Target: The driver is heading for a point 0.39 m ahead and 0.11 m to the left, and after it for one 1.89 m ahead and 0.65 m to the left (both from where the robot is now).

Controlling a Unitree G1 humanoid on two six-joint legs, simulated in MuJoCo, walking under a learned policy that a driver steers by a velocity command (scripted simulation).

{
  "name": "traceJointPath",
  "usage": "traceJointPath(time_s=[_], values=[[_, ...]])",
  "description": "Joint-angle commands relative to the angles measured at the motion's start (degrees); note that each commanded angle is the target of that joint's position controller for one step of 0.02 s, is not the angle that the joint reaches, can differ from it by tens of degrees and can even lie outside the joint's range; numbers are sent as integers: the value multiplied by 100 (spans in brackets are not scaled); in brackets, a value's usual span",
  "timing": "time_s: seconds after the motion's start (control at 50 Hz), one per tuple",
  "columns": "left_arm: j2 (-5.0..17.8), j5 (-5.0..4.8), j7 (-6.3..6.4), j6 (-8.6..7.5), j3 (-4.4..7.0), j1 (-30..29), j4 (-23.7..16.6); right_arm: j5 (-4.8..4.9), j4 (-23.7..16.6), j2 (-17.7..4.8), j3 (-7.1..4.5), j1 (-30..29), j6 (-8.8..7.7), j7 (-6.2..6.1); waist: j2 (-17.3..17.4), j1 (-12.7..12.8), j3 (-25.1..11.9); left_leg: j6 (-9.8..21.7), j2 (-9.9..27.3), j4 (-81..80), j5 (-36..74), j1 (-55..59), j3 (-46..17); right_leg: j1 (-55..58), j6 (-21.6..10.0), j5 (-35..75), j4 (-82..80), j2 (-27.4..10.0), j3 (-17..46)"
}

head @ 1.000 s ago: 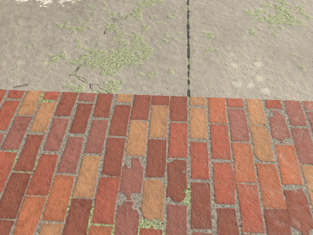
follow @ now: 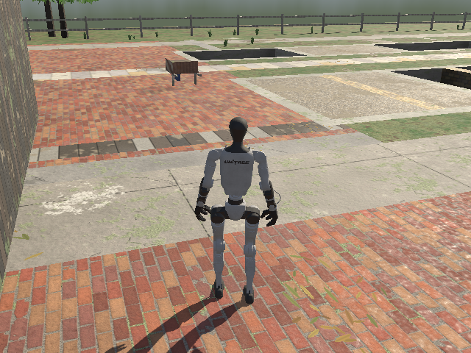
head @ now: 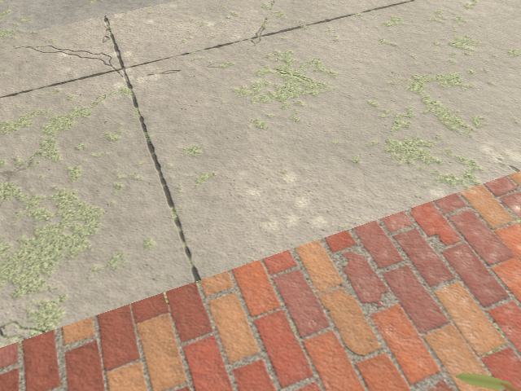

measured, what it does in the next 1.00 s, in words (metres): walks ahead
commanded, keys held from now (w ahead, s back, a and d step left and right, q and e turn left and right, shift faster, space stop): no key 0.42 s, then w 0.52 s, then w+q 0.06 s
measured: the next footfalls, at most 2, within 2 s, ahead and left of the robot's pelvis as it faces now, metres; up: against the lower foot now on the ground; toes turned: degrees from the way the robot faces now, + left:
right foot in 1.14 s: +0.45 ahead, -0.05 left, +0.00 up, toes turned +2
left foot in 1.70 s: +0.68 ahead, +0.19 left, +0.00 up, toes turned +28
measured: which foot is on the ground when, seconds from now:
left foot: down 0.00-1.00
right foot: down 0.00-0.68, up 0.70-1.00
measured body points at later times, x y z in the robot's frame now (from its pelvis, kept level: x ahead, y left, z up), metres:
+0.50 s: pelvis +0.02 +0.00 +0.00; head +0.02 +0.00 +0.45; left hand +0.04 +0.25 -0.15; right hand +0.03 -0.25 -0.15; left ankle +0.04 +0.12 -0.74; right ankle +0.00 -0.10 -0.74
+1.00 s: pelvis +0.18 +0.04 +0.00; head +0.20 +0.06 +0.45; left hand +0.32 +0.28 -0.14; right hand +0.07 -0.17 -0.14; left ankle +0.06 +0.11 -0.74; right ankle +0.30 -0.08 -0.69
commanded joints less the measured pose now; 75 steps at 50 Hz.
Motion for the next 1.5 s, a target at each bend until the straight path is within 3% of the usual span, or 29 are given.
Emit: traceJointPath(time_s=[0.02, 0.06, 0.08, 0.12, 0.28, 0.42, 0.48, 0.54, 0.58, 0.64, 0.68, 0.7, 0.72, 0.74, 0.78, 0.88, 0.98, 1.04, 1.08, 1.12, 1.14, 1.16, 1.18, 1.2, 1.22, 1.24, 1.28, 1.38, 1.5], values=[[760, -81, 111, -208, 124, -502, -232, -78, -112, -427, -92, 117, -111, -20, -937, -176, 157, -40, 142, -478, 739, 773, -233, -545, -295, 228, -1220, -946, 938], [713, -116, 92, -255, 114, -221, -94, -79, 27, -537, -78, 261, -216, -51, -711, -62, -135, -103, 505, -815, 1176, 1081, -517, -139, -184, 776, -942, -846, 885], [661, -150, 71, -250, 126, 114, 24, 11, 138, -687, -122, 155, -220, -52, -375, 174, -42, -66, 471, -725, 1018, 880, -582, -104, -144, 558, -1073, -692, 837], [703, -117, 95, -214, 142, 58, 202, 18, 280, -449, -73, 183, -213, -20, -272, 68, 177, -90, 446, -901, 817, 636, -579, 30, -163, 348, -1016, -683, 757], [641, -127, 122, -231, 159, 60, 678, -7, 777, -374, -59, 167, -194, -95, -99, 63, 145, -36, 492, -979, 907, 850, -628, 30, -177, 486, -1024, -639, 660], [575, -130, 154, -225, 135, 219, 1062, -10, 1138, -312, -31, 207, -168, -137, -137, 56, 183, 16, 516, -966, 900, 926, -642, 13, -165, 551, -1050, -617, 608], [815, -115, 148, -150, 239, 434, 1178, -53, 1186, -343, -64, 237, -122, -118, -461, 114, 263, 138, 91, -460, -1027, 584, -301, -171, -397, -1905, -1219, -532, 798], [984, -95, 124, -103, 358, 830, 1261, -156, 988, -83, -24, -105, -132, -29, -983, 317, 911, 198, -165, 646, -1162, -563, 132, -185, -928, -3463, -1898, -1340, 1947], [922, -55, 110, -170, 388, 861, 1284, -167, 866, -89, -34, -216, -249, 13, -971, 312, 942, 277, 98, 1192, -863, -815, 25, -82, -1160, -2896, -2067, -1729, 2297], [935, -86, 71, -290, 436, 568, 1233, -84, 876, -78, -70, 125, -435, 75, -847, 8, 790, 425, 89, 380, -698, -54, 142, -272, -1041, -2102, -1713, -1485, 1685], [745, -108, 51, -333, 415, 233, 1111, -51, 1274, -80, -131, 1138, -510, 23, -387, -428, 664, 433, -120, -586, -380, 1805, 129, -1386, -743, -1856, -795, -901, 988], [407, -74, 24, -392, 324, 59, 963, -125, 1412, -429, -218, 1812, -566, -39, 666, -670, 481, 550, 956, -1496, -1424, 2527, -1421, -2073, -505, -1474, 788, -339, 223], [209, -60, -24, -446, 271, -51, 729, -62, 1554, -1037, -371, 2386, -544, -24, 1725, -720, 436, 1067, 2109, -2374, -2744, 2812, -3642, -3108, -377, -1664, 2174, 230, -497], [635, 104, -66, -458, 361, -175, 719, -71, 1506, -741, -309, 1974, -500, -31, 770, -410, 813, 1202, 2215, -2329, -2865, 2259, -3663, -3221, -437, -1416, 3053, -168, -125], [413, 25, -196, -522, 330, -4, 866, -76, 1176, -426, -221, 1122, -586, 7, 176, 16, 876, 1002, 1708, -2324, -1790, 1770, -2630, -3010, -397, -425, 3326, -519, -6], [318, 55, -261, -430, 336, -305, 800, -25, 1388, -134, -89, 1559, -747, -42, 287, 53, 548, 873, 1147, -2092, 1518, 2080, -1108, -3029, -81, 382, 3154, -578, -438], [152, -13, -252, -393, 228, -1598, 248, -47, 1475, -104, -17, 1813, -748, -72, 389, -164, 791, 956, 959, -2044, 2777, 1738, -745, -2782, 65, 827, 1717, -390, -786], [225, -69, -233, -410, 213, -1872, 39, -53, 1484, -287, -54, 1801, -744, -100, 476, -157, 791, 1012, 1066, -1904, 3312, 1808, -870, -2281, -39, 958, 971, -251, -811], [372, -84, -181, -451, 260, -1597, 18, -48, 1432, -385, -85, 1559, -744, -105, 454, 74, 625, 939, 1144, -1536, 4207, 1887, -878, -1664, -199, 874, 686, -138, -761], [636, -95, -81, -539, 396, -364, 354, -30, 1368, -502, -131, 1314, -740, -93, 374, 602, -34, 759, 998, -215, 5254, 1884, -763, -205, -388, 728, 330, 101, -744], [835, -38, -15, -605, 497, 563, 604, 5, 1311, -504, -141, 1210, -734, -68, 243, 997, -543, 662, 756, 951, 4474, 1261, -651, 1119, -496, 834, 69, -165, -499], [1358, 120, 56, -645, 633, 1432, 667, 18, 1128, -160, -75, 1369, -728, -40, -471, 1126, -1376, 623, 354, 2625, 2136, 264, -439, 2423, -670, -363, -88, -1662, 1097], [1627, 167, -3, -583, 687, 1263, 595, 208, 1095, 392, -24, 2085, -653, -44, -1620, 639, -1891, 494, -483, 4376, -1665, -1377, -303, 3197, -1326, -949, -1004, -2914, 3680], [1139, 6, -35, -532, 616, 631, 461, 35, 1075, -216, -169, 1574, -576, -67, -643, 502, -1154, 597, -19, 4723, -1119, -1728, -618, 2339, -1162, -1764, -1336, -2612, 3538], [720, -47, -45, -570, 501, 52, 353, -3, 948, -230, -213, 1099, -567, -19, -364, 344, -354, 607, 209, 4490, -511, -1726, -586, 1401, -993, -1568, -1503, -2386, 2552], [525, -33, -58, -630, 454, -145, 364, -14, 896, -81, -211, 914, -558, 12, -276, 226, -2, 595, 376, 4291, -231, -1542, -554, 789, -869, -792, -1664, -2141, 1835], [280, -56, 2, -719, 381, 5, 521, -131, 857, 45, -244, 914, -424, 98, -504, -4, 163, 521, 541, 4036, -109, -1218, -510, 214, -663, 116, -1776, -1812, 828], [392, -73, 35, -878, 399, 595, 700, -141, 465, 131, -265, 123, -209, 225, -495, -43, 334, 400, 675, 3648, 606, -1943, -304, 312, -619, 1098, -1994, -1708, -242], [489, -70, 67, -879, 375, 1038, 803, -111, -76, 156, -154, -1248, -249, 360, -470, 198, 579, 347, 480, 1653, 1630, -1911, 283, 624, -458, 2354, -1929, -1509, -1209]])
Over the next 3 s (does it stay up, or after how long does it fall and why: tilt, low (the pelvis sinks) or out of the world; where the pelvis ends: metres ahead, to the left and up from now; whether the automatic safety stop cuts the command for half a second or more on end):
stays up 1.15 0.44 0.01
